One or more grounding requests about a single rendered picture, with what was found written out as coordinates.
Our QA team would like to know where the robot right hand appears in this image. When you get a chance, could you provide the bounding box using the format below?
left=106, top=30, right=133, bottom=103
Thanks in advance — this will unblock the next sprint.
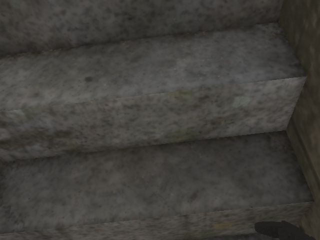
left=254, top=220, right=316, bottom=240

